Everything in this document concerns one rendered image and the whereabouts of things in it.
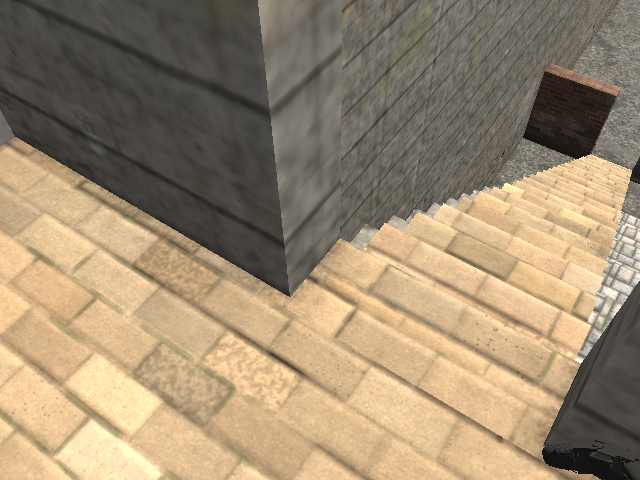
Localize stairs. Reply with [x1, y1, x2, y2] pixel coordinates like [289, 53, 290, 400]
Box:
[364, 154, 632, 360]

